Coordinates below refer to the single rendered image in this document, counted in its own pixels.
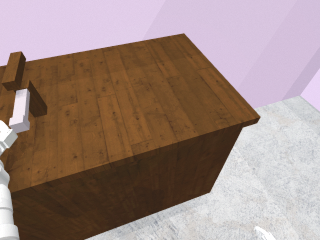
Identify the robot left hand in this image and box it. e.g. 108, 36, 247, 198
0, 120, 18, 157

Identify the tap lever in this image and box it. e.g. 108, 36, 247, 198
9, 88, 30, 133

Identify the left robot forearm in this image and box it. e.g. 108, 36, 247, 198
0, 160, 20, 240

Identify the counter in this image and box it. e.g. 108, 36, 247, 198
0, 33, 261, 240

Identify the robot right hand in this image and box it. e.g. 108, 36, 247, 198
254, 226, 276, 240

